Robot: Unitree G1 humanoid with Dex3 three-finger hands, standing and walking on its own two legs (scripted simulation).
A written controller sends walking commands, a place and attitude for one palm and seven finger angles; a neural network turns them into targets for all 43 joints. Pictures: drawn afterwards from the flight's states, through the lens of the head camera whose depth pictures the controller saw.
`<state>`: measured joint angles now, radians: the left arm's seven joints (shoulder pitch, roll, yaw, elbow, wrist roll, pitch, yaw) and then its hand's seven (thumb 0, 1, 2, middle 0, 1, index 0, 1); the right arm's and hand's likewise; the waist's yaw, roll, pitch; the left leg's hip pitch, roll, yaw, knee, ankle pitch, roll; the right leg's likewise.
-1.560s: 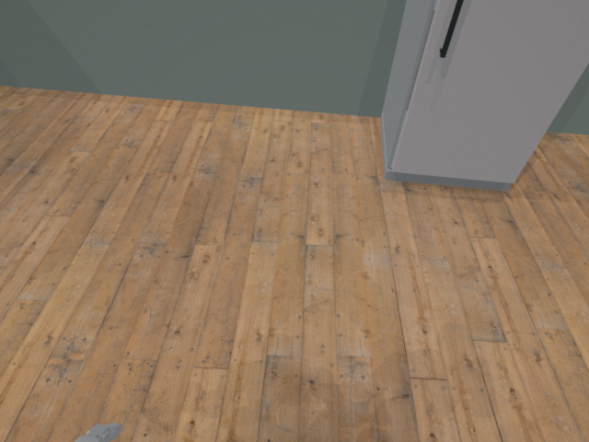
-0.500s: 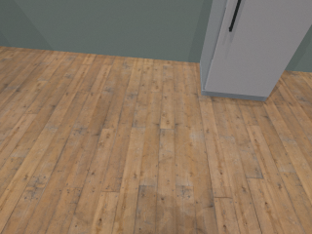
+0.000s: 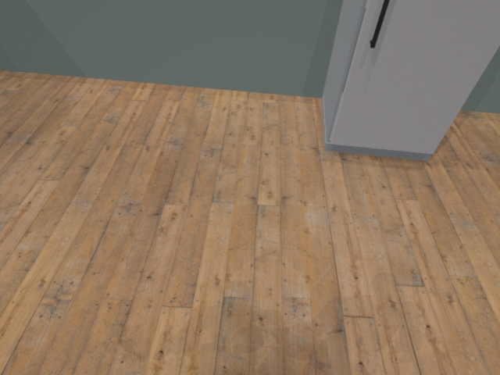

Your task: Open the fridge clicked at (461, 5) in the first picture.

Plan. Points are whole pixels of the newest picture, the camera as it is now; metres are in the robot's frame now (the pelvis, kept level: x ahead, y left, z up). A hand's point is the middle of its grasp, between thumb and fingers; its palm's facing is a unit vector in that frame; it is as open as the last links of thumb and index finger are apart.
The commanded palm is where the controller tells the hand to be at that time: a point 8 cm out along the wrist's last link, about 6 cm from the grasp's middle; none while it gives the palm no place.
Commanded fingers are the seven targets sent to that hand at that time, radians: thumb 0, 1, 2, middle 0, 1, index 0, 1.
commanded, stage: walk to a spot facing it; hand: left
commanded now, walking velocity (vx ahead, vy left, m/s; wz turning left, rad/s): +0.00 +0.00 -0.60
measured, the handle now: out of the picture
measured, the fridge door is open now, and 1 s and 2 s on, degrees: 0 0 0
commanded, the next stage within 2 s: none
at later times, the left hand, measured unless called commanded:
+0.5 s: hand out of the picture +0.05 +0.16 -0.17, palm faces -0.14 -0.96 -0.25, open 7.4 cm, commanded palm none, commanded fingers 0.00 0.90 0.90 -0.20 -0.30 -0.20 -0.30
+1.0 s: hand (164, 342) +0.22 +0.19 -0.20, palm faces -0.37 -0.91 -0.19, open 7.4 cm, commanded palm none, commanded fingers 0.00 0.90 0.90 -0.20 -0.30 -0.20 -0.30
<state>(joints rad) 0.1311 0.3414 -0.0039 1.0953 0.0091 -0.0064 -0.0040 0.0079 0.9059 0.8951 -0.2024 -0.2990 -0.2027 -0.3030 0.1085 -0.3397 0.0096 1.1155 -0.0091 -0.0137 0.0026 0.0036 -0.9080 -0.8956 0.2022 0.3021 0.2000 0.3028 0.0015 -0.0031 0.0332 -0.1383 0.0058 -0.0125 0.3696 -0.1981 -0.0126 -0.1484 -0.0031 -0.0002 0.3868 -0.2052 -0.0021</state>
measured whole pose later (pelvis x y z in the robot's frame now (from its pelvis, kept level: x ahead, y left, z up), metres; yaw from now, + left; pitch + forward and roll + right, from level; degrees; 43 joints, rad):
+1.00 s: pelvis +0.16 +0.00 -0.02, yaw -30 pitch +1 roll -1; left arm 0.40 0.23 0.09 1.03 0.02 0.00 -0.01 0.01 0.91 0.90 -0.20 -0.30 -0.20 -0.30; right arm 0.13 -0.17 -0.02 0.88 -0.02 -0.06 0.00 0.00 -0.91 -0.90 0.20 0.30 0.20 0.30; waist 0.05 -0.05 0.00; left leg -0.33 0.04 0.09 0.61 -0.29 0.02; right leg -0.27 0.08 0.16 0.89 -0.48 -0.02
